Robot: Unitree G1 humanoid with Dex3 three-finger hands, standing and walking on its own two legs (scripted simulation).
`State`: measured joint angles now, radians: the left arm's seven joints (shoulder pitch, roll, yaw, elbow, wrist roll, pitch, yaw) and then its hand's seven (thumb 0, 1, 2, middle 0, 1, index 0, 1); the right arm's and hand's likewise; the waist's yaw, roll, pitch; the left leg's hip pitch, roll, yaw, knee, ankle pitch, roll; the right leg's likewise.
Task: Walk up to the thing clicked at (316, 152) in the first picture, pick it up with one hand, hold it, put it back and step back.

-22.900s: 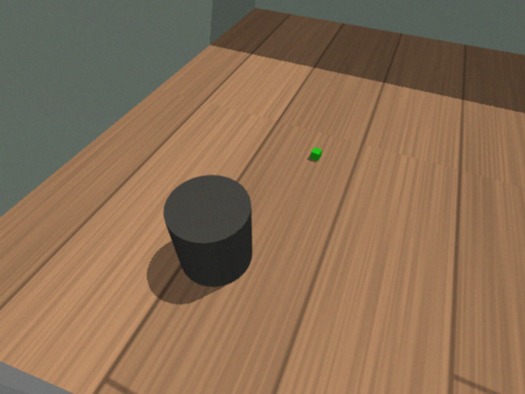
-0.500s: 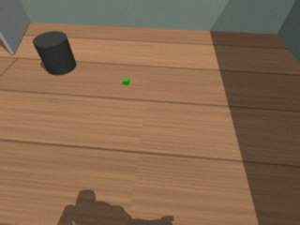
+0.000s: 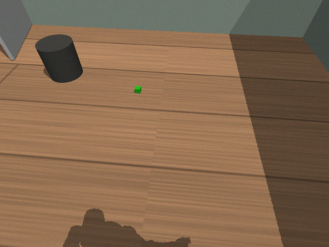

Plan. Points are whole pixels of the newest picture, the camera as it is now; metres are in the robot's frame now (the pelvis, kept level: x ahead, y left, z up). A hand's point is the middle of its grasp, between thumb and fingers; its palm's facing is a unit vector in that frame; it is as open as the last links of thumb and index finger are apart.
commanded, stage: stand
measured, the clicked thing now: (138, 89) +1.51 +0.26 -0.76
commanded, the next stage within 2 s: walk up in 0.88 s
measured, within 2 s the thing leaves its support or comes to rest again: neither
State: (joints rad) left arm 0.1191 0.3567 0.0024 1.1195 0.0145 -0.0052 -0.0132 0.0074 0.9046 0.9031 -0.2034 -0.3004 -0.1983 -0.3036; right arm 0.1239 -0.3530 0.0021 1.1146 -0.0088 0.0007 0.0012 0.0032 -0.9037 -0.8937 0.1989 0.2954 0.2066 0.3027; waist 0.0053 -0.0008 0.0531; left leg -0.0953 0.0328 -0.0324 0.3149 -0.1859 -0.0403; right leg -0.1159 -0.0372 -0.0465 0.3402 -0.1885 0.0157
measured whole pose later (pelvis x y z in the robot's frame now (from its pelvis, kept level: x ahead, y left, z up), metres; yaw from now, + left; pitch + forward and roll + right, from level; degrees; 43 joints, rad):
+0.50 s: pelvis +0.00 +0.00 +0.00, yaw +0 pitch -2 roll +0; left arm 0.12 0.36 0.00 1.12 0.01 -0.01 -0.01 0.01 0.90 0.90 -0.20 -0.30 -0.20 -0.30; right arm 0.12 -0.35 0.00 1.11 -0.01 0.00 0.00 0.00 -0.90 -0.89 0.20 0.30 0.21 0.30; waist 0.01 0.00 0.05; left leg -0.09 0.03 -0.03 0.32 -0.19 -0.04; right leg -0.12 -0.04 -0.04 0.35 -0.20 0.02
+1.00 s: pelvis +0.02 +0.01 -0.01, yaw +2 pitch -1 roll +0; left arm 0.17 0.37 0.06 1.06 0.04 -0.03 -0.06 0.01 0.90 0.90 -0.21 -0.30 -0.20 -0.30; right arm 0.20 -0.38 -0.06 1.07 -0.03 -0.01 0.04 0.00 -0.90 -0.89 0.20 0.30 0.21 0.30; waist 0.01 0.00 0.00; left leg -0.21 0.03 -0.01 0.59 -0.43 0.03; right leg -0.14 -0.05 -0.07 0.45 -0.34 -0.03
